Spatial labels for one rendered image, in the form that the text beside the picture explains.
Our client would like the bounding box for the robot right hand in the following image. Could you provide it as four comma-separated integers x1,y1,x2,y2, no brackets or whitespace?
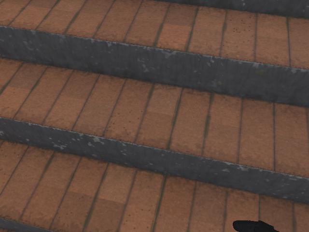
233,220,279,232

